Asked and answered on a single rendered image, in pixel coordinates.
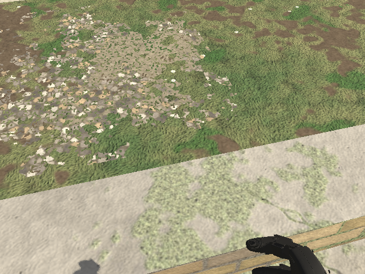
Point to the robot right hand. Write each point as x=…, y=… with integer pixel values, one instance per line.
x=302, y=259

